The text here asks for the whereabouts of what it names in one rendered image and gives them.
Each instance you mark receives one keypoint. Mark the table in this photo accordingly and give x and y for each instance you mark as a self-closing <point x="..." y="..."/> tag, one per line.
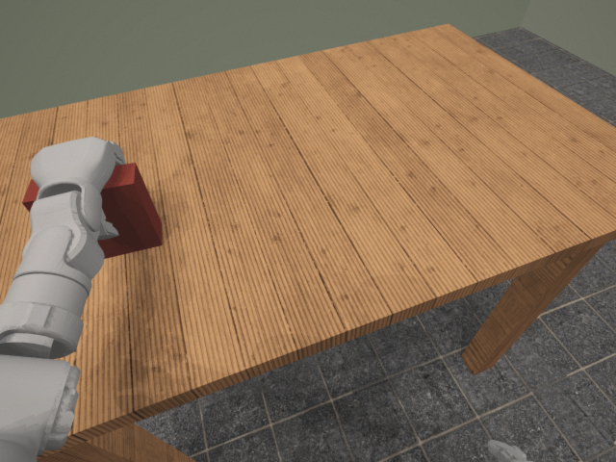
<point x="309" y="201"/>

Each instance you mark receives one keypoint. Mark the left robot upper arm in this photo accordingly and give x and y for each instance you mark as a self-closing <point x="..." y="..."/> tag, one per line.
<point x="37" y="402"/>

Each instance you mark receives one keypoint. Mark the robot right hand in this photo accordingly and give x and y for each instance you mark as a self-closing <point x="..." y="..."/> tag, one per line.
<point x="506" y="453"/>

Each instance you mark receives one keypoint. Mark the robot left hand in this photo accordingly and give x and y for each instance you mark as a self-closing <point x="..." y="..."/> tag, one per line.
<point x="89" y="159"/>

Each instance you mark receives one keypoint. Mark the sponge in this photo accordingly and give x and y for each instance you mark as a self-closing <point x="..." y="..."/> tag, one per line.
<point x="126" y="204"/>

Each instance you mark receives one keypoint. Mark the robot left forearm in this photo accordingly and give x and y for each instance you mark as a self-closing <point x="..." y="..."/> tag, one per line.
<point x="41" y="314"/>

